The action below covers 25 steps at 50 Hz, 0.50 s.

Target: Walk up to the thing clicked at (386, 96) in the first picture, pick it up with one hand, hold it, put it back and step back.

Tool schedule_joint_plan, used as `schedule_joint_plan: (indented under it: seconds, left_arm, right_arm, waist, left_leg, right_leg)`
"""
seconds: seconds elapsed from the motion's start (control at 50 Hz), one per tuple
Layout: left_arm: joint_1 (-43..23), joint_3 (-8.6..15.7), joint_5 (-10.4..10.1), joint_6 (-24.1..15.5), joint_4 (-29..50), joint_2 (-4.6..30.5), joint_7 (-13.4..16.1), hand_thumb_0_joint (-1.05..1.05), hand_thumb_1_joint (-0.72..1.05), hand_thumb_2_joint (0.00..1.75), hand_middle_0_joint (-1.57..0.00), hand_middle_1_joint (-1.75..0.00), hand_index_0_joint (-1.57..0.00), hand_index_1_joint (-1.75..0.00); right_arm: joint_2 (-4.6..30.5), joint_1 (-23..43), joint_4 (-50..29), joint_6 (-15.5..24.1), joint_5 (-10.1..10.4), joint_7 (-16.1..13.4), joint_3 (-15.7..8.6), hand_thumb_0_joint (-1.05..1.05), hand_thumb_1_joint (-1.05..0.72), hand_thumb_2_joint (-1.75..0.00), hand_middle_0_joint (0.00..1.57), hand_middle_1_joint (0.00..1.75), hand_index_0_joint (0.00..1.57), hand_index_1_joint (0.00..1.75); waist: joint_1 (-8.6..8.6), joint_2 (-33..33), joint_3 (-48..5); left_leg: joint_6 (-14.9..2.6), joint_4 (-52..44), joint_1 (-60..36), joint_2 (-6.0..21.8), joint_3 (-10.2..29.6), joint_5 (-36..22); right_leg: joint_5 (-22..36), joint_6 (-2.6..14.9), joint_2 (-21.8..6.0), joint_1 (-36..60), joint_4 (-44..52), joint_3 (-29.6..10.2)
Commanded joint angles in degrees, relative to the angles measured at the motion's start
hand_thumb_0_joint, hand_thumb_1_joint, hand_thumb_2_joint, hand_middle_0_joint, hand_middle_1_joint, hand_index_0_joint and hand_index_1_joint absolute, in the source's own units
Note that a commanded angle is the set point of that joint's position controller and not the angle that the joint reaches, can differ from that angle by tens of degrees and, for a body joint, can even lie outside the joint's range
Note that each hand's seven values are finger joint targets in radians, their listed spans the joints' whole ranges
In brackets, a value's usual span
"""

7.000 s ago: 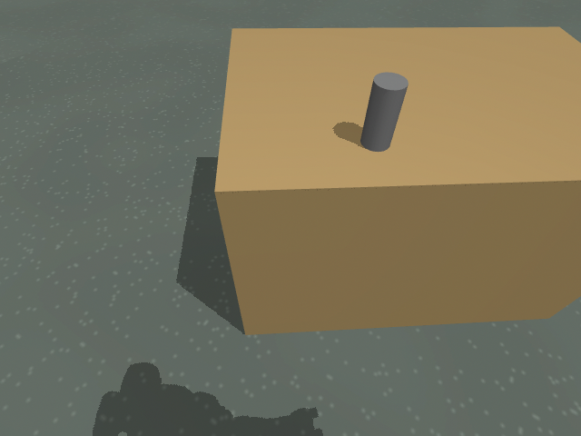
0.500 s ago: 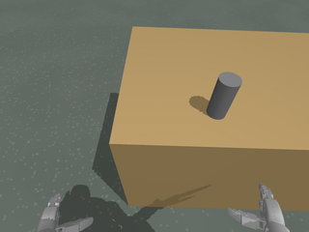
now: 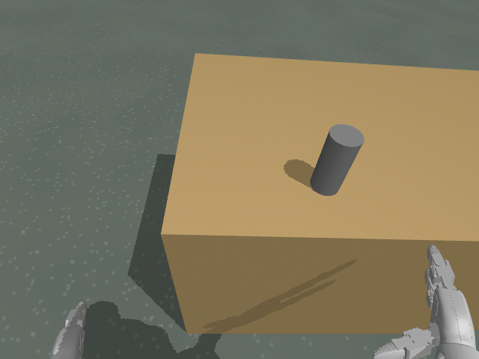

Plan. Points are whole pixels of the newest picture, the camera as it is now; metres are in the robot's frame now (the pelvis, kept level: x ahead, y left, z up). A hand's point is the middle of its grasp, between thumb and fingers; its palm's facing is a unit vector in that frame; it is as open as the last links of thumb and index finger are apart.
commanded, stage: rise first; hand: right
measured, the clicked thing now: (334, 162) +0.47 -0.21 +0.05
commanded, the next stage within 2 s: go down in 1.00 s
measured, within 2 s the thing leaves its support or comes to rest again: neither
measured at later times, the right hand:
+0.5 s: hand (425, 302) +0.17 -0.24 +0.09, palm faces +0.31 +0.87 -0.39, open 17.5 cm
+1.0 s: hand (448, 299) +0.17 -0.25 +0.13, palm faces +0.34 +0.84 -0.41, open 17.5 cm
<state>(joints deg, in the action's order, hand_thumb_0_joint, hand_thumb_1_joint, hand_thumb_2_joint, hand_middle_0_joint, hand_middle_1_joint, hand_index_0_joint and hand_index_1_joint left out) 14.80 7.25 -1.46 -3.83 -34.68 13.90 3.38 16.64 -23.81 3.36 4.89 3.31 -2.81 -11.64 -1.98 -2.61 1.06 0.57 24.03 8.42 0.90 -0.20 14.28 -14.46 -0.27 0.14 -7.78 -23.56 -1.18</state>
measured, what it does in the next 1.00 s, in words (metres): stands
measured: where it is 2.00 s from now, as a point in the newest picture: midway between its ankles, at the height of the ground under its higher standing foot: outside the picture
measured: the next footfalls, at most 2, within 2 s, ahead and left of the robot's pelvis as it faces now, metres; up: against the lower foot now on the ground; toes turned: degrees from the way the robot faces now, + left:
none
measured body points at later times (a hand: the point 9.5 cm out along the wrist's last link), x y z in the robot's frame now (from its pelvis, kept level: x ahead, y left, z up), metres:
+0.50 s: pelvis -0.01 +0.01 +0.00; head -0.01 +0.03 +0.45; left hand +0.15 +0.26 -0.09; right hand +0.15 -0.29 +0.11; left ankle -0.01 +0.13 -0.74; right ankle -0.02 -0.12 -0.74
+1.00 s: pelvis -0.02 +0.00 +0.00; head -0.02 +0.03 +0.45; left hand +0.13 +0.27 -0.10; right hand +0.14 -0.29 +0.15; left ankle -0.01 +0.13 -0.74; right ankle -0.02 -0.12 -0.74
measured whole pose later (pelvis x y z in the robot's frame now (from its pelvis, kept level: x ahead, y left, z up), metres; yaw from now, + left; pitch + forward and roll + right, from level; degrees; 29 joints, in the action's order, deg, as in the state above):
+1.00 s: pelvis -0.02 +0.00 +0.00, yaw -1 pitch -3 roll +0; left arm 14.4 9.3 -1.2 -6.7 -37.3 12.5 1.9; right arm 18.2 -26.3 -13.4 15.4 3.4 -0.4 -18.1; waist -3.0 -3.0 2.8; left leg 0.3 24.4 8.3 1.0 -0.9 12.8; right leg -12.5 -0.5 0.2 -7.7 -23.5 -1.8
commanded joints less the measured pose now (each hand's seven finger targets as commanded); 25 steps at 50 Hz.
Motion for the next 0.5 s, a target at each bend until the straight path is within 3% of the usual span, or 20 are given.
schedule_joint_plan:
  seconds: [0.0, 0.04, 0.06, 0.08, 0.1, 0.14, 0.18, 0.22, 0.24, 0.26, 0.34, 0.36, 0.38, 0.4, 0.44, 0.46, 0.48]
  left_arm:
    - [-5.0, 1.9, 0.2, -3.8, 10.1, 6.6, 0.6, 0.0, -0.56, 0.04, -0.06, -0.05, -0.05, -0.06]
    - [-4.2, -1.1, 0.1, -3.3, 8.1, 3.1, 0.1, 0.0, -0.55, 0.04, -0.06, -0.05, -0.06, -0.06]
    - [-3.5, 1.4, 0.1, -3.5, 8.7, 5.5, 0.3, 0.0, -0.56, 0.04, -0.06, -0.05, -0.05, -0.06]
    - [-4.4, 1.2, 0.3, -3.4, 8.6, 5.3, 0.2, 0.0, -0.56, 0.05, -0.06, -0.05, -0.05, -0.06]
    - [-4.0, 3.9, 0.4, -3.4, 9.7, 8.4, 0.5, 0.0, -0.56, 0.04, -0.06, -0.05, -0.05, -0.06]
    - [-4.0, 6.0, 0.4, -3.4, 9.1, 10.4, 0.6, 0.0, -0.56, 0.04, -0.06, -0.05, -0.05, -0.06]
    - [-3.4, 5.9, 0.4, -3.4, 7.9, 9.0, 0.4, 0.0, -0.56, 0.04, -0.06, -0.05, -0.05, -0.06]
    - [-4.3, 4.9, 0.3, -4.0, 9.4, 7.9, 0.2, 0.0, -0.56, 0.04, -0.06, -0.05, -0.05, -0.05]
    - [-3.8, 3.2, 0.3, -3.9, 9.5, 5.7, -0.1, 0.0, -0.56, 0.04, -0.06, -0.05, -0.05, -0.06]
    - [-4.3, 1.5, 0.1, -4.1, 10.1, 4.4, -0.3, 0.0, -0.56, 0.05, -0.06, -0.05, -0.05, -0.06]
    - [-3.7, 3.9, 0.2, -3.9, 8.0, 6.1, 0.0, 0.0, -0.56, 0.05, -0.06, -0.05, -0.05, -0.06]
    - [-2.7, 4.4, 0.3, -3.9, 7.8, 6.9, 0.1, 0.0, -0.56, 0.05, -0.06, -0.05, -0.05, -0.06]
    - [-4.0, 2.4, 0.3, -4.0, 8.5, 4.7, -0.3, 0.0, -0.56, 0.05, -0.06, -0.05, -0.05, -0.06]
    - [-3.6, 3.3, 0.2, -4.1, 7.6, 5.6, -0.3, 0.0, -0.56, 0.05, -0.06, -0.05, -0.05, -0.06]
    - [-2.7, 4.1, 0.2, -4.1, 6.5, 5.8, -0.4, 0.0, -0.56, 0.05, -0.06, -0.05, -0.05, -0.06]
    - [-5.7, 6.8, 0.3, -4.8, 11.4, 10.1, 0.0, 0.0, -0.56, 0.04, -0.06, -0.05, -0.05, -0.06]
    - [-4.7, 6.1, 0.3, -4.8, 9.4, 8.8, -0.3, 0.0, -0.56, 0.05, -0.06, -0.05, -0.05, -0.06]
  right_arm:
    - [9.9, 2.7, -16.4, 5.2, -0.4, -0.7, -5.3, 0.0, 0.59, -0.04, 0.04, 0.06, 0.04, 0.06]
    - [9.5, 1.5, -17.1, 5.9, -0.3, -0.3, -5.5, 0.0, 0.58, -0.04, 0.04, 0.06, 0.04, 0.06]
    - [11.7, 0.9, -17.8, 6.2, -0.4, -0.5, -8.0, 0.0, 0.59, -0.03, 0.04, 0.06, 0.04, 0.06]
    - [11.5, 0.6, -18.4, 6.5, -0.4, -0.5, -8.1, 0.0, 0.58, -0.04, 0.04, 0.06, 0.04, 0.06]
    - [13.3, -0.3, -18.2, 6.5, -0.3, -0.6, -10.4, 0.0, 0.58, -0.03, 0.04, 0.06, 0.04, 0.06]
    - [12.3, -0.3, -19.2, 6.7, -0.2, -0.2, -9.6, 0.0, 0.57, -0.03, 0.04, 0.05, 0.05, 0.06]
    - [11.6, -1.5, -20.1, 6.9, 0.0, -0.1, -9.8, 0.0, 0.57, -0.03, 0.04, 0.06, 0.05, 0.06]
    - [10.9, -0.8, -22.2, 7.3, 0.0, 0.1, -9.1, 0.0, 0.56, -0.03, 0.04, 0.05, 0.05, 0.05]
    - [9.2, -1.3, -23.4, 7.6, -0.1, 0.4, -7.4, 0.0, 0.55, -0.04, 0.04, 0.05, 0.05, 0.05]
    - [9.4, -0.3, -23.6, 8.0, -0.1, 0.4, -7.6, 0.0, 0.56, -0.04, 0.04, 0.05, 0.05, 0.05]
    - [10.4, 1.3, -24.2, 8.6, -0.1, 0.6, -8.4, 0.0, 0.54, -0.04, 0.04, 0.06, 0.05, 0.06]
    - [12.2, 0.4, -24.0, 8.7, -0.2, 0.5, -10.8, 0.0, 0.55, -0.04, 0.04, 0.05, 0.05, 0.06]
    - [10.3, 0.0, -25.1, 9.0, -0.2, 0.8, -9.1, 0.0, 0.55, -0.04, 0.04, 0.06, 0.05, 0.06]
    - [11.6, 0.0, -25.4, 9.2, -0.1, 0.7, -10.6, 0.0, 0.55, -0.04, 0.04, 0.05, 0.05, 0.06]
    - [11.4, -0.8, -24.4, 9.5, 0.1, 0.8, -10.9, 0.0, 0.55, -0.04, 0.05, 0.06, 0.05, 0.06]
    - [14.3, 0.8, -26.3, 9.9, 0.2, 0.5, -13.5, 0.0, 0.55, -0.03, 0.05, 0.05, 0.05, 0.05]
    - [12.5, 0.8, -26.3, 10.1, 0.2, 0.8, -12.0, 0.0, 0.55, -0.04, 0.05, 0.05, 0.05, 0.05]
  waist:
    - [-0.4, 2.6, -5.8]
    - [-1.23, 1.9, -4.4]
    - [-1.1, 2.2, -5.8]
    - [-1.39, 1.5, -6.3]
    - [-0.98, 1.8, -6.5]
    - [-0.43, 0.2, -5.2]
    - [-0.39, -0.1, -4.6]
    - [-0.5, 0.8, -4.5]
    - [-0.5, 1.0, -5.5]
    - [-0.79, 1.1, -4.0]
    - [0.12, 1.0, -2.3]
    - [-0.31, 2.0, -2.4]
    - [-0.85, 1.6, -2.6]
    - [-1.0, 0.8, -2.5]
    - [-0.64, 1.2, -1.8]
    - [-0.73, 2.8, -3.4]
    - [-0.83, 1.8, -2.7]
  left_leg:
    - [-0.62, -2.4, -2.3, -0.9, -3.0, -13.6]
    - [-0.6, -2.5, -2.2, -0.7, -2.8, -13.2]
    - [-0.55, -2.3, -3.2, -0.6, -2.7, -14.1]
    - [-0.49, -2.4, -3.6, -0.6, -2.7, -14.4]
    - [-0.43, -2.4, -3.7, -0.4, -2.6, -14.9]
    - [-0.59, -2.3, -2.5, -0.7, -2.9, -13.8]
    - [-0.66, -2.4, -2.2, -0.7, -3.0, -14.1]
    - [-0.61, -2.6, -2.2, -0.6, -2.9, -13.7]
    - [-0.65, -2.3, -2.4, -0.7, -3.1, -14.8]
    - [-0.72, -2.4, -2.1, -0.8, -3.1, -13.8]
    - [-0.48, -3.1, -0.6, -0.5, -2.8, -10.9]
    - [-0.44, -3.2, -0.9, -0.5, -3.0, -10.7]
    - [-0.49, -3.1, -1.0, -0.5, -3.0, -10.6]
    - [-0.57, -3.1, -0.8, -0.5, -3.0, -10.0]
    - [-0.55, -3.6, -0.4, -0.4, -3.0, -7.8]
    - [-0.48, -3.8, -1.1, -0.5, -3.2, -7.4]
    - [-0.55, -4.0, -0.8, -0.5, -3.0, -6.1]
  right_leg:
    - [15.4, 0.92, -0.3, 1.5, 2.7, 2.1]
    - [15.0, 0.97, 0.1, 0.7, 2.4, 2.4]
    - [15.8, 0.98, 0.2, 1.1, 2.3, 2.5]
    - [16.1, 0.91, 0.3, 1.0, 2.1, 2.5]
    - [16.4, 0.98, 0.3, 1.2, 2.1, 2.6]
    - [15.5, 0.74, 0.2, 1.3, 2.7, 2.5]
    - [16.0, 0.96, 0.1, 1.5, 2.5, 2.4]
    - [15.2, 1.07, 0.2, 1.5, 2.4, 2.3]
    - [16.7, 0.98, 0.0, 2.0, 2.3, 2.2]
    - [15.8, 0.95, -0.1, 1.3, 2.5, 2.2]
    - [12.2, 1.1, 0.2, 0.9, 3.1, 2.5]
    - [12.1, 1.23, 0.2, 0.6, 3.0, 2.3]
    - [12.2, 1.17, 0.3, 0.3, 3.1, 2.3]
    - [11.5, 1.15, 0.4, 0.0, 3.2, 2.4]
    - [9.6, 1.27, 0.6, -0.3, 3.3, 2.5]
    - [9.1, 1.34, 0.5, 0.1, 3.6, 2.2]
    - [7.9, 1.29, 0.7, -0.1, 3.8, 2.3]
